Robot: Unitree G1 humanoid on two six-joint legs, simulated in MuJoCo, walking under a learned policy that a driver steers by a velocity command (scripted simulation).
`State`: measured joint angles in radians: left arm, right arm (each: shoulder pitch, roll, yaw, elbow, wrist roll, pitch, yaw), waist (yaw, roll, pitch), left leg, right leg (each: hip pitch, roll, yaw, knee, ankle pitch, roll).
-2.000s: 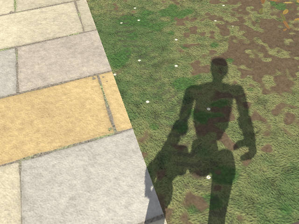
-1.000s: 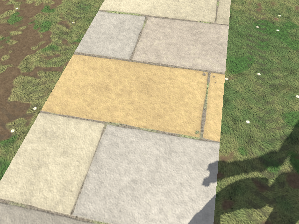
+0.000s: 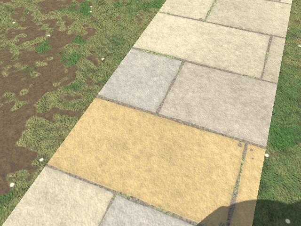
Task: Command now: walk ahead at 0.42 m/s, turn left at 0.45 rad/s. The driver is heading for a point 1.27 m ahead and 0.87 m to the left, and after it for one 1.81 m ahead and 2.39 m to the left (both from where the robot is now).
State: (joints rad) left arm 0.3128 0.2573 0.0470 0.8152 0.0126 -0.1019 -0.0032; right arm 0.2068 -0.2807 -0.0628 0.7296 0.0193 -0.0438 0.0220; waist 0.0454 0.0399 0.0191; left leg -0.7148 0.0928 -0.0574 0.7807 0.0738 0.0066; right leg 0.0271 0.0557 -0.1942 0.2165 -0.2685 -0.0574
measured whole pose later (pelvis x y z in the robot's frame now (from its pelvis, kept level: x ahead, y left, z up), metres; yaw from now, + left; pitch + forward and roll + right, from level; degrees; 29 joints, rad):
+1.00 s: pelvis +0.22 -0.01 -0.01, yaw +35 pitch +2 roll +0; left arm 0.16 0.30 0.08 0.68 -0.02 0.02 0.03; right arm 0.16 -0.29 -0.08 0.59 0.02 0.08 0.01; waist 0.02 -0.02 0.05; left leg -0.32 0.01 0.03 0.63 -0.32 -0.02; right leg -0.29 -0.12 -0.13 0.53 -0.26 0.04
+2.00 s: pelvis +0.46 +0.32 -0.02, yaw +54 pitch +2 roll -1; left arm 0.41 0.30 0.05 0.86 -0.02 -0.05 0.00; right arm 0.05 -0.27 -0.03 0.62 0.00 -0.08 0.03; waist 0.08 0.00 0.04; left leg -0.48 0.00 0.03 0.58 -0.14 0.05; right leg -0.13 -0.02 0.05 0.83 -0.51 -0.01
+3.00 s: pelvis +0.88 +0.72 -0.02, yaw +22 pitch +2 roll +1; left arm 0.38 0.32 0.08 0.73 -0.02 -0.02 0.02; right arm 0.04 -0.28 -0.04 0.67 -0.01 -0.13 0.02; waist 0.07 -0.01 0.01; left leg -0.46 -0.04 -0.04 0.51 -0.12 0.00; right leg -0.13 0.10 0.24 0.71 -0.52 -0.06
